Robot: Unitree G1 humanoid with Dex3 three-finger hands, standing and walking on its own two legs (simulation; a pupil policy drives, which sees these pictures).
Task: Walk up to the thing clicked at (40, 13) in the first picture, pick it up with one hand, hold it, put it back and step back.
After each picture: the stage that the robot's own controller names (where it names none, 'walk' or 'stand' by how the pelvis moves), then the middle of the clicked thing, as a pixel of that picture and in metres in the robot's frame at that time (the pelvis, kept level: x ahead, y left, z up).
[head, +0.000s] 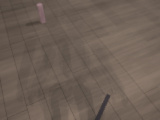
stand; (41, 13) +1.77 +0.47 -0.65
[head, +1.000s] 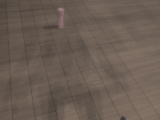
walk; (60, 18) +1.67 +0.18 -0.63
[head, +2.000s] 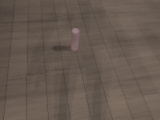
walk; (75, 40) +1.12 +0.04 -0.63
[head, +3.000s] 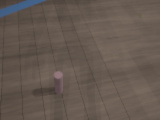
walk; (58, 83) +0.69 +0.13 -0.64
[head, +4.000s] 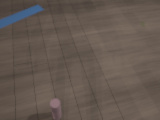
walk; (56, 109) +0.48 +0.13 -0.64
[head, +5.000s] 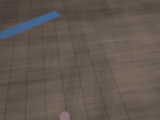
stand; out of the picture +0.40 +0.11 -0.65
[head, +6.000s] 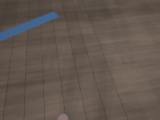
stand; out of the picture +0.39 +0.11 -0.65
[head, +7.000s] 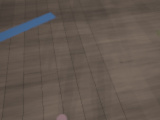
stand; out of the picture +0.39 +0.12 -0.66
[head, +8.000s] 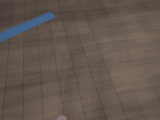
stand; out of the picture +0.38 +0.13 -0.66
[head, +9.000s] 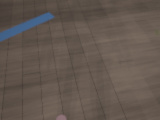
stand; out of the picture +0.38 +0.13 -0.66
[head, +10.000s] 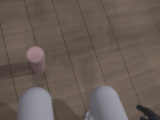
go down; (37, 61) +0.44 +0.15 -0.35
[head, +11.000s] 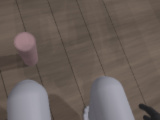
go down; (28, 51) +0.45 +0.18 -0.27
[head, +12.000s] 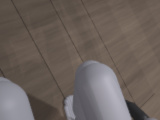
close in; out of the picture +0.44 +0.22 -0.17
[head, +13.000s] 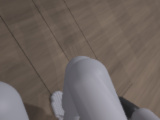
close; out of the picture +0.45 +0.24 -0.16
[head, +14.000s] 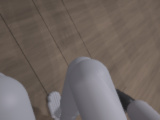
lift; out of the picture +0.41 +0.22 -0.17
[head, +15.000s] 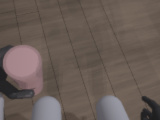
lift; (29, 76) +0.32 +0.16 +0.02
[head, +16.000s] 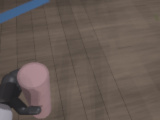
hold; (38, 95) +0.28 +0.14 +0.03
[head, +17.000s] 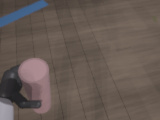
hold; (38, 90) +0.30 +0.14 +0.03
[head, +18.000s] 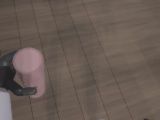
crouch; (33, 77) +0.35 +0.14 -0.02
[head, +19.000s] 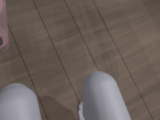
lower; out of the picture +0.48 +0.20 -0.06
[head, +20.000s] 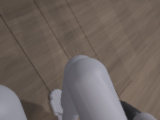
lower; out of the picture +0.45 +0.25 -0.17
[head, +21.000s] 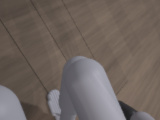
lower; out of the picture +0.45 +0.25 -0.17
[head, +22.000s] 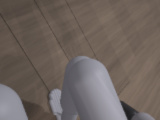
lower; out of the picture +0.45 +0.25 -0.17
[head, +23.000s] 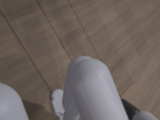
lower; out of the picture +0.44 +0.25 -0.17
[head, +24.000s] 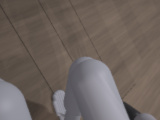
open; out of the picture +0.44 +0.22 -0.17
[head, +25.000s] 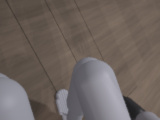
stand; out of the picture +0.43 +0.22 -0.17
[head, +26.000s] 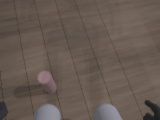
walk; (48, 83) +0.42 +0.16 -0.45
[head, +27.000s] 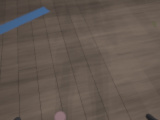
stand; out of the picture +0.39 +0.12 -0.59
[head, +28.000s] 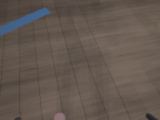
stand; out of the picture +0.38 +0.13 -0.60
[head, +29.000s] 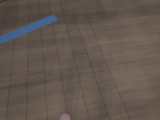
stand; out of the picture +0.41 +0.11 -0.65
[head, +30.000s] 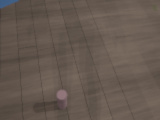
walk; (62, 100) +0.44 +0.08 -0.64
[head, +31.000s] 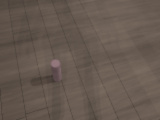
walk; (56, 71) +0.67 +0.16 -0.63
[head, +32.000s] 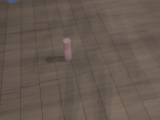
stand; (67, 50) +1.02 +0.12 -0.62
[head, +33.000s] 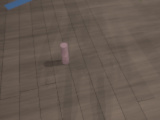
stand; (64, 54) +1.03 +0.15 -0.65
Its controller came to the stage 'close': yes
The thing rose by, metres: 0.68
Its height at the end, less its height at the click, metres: +0.00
